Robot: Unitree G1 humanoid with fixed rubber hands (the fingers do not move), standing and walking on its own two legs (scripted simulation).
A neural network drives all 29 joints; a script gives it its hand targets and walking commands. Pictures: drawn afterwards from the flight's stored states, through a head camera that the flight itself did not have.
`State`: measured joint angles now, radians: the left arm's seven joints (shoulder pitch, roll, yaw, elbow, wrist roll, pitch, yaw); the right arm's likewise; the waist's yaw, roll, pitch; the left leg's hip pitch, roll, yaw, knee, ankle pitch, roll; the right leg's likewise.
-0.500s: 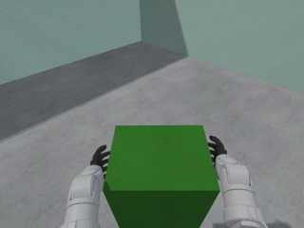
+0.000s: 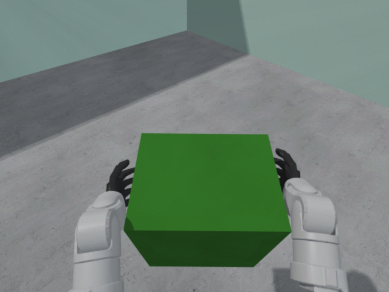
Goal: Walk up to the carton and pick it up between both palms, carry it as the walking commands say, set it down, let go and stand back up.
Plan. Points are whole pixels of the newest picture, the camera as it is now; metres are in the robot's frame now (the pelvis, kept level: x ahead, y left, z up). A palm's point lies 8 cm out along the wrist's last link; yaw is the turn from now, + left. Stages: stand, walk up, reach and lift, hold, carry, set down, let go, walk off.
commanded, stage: carry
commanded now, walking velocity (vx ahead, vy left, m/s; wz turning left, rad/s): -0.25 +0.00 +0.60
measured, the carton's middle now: (203, 206) +0.29 -0.01 +0.03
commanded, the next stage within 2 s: none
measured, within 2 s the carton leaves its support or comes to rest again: neither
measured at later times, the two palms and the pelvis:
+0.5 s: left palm (94, 275) +0.14 +0.16 +0.10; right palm (304, 239) +0.19 -0.18 +0.09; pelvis -0.08 -0.03 +0.00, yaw +9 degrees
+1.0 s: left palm out of the picture -0.04 +0.21 +0.07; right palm out of the picture +0.10 -0.10 +0.08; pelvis -0.19 -0.02 -0.01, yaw +21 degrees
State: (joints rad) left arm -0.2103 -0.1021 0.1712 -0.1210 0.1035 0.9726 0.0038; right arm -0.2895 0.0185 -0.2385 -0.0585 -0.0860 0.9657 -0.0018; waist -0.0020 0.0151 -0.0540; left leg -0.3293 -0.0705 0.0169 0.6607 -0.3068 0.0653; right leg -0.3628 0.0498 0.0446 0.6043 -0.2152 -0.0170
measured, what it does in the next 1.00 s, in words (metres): walks backwards, turning left: right foot, then left foot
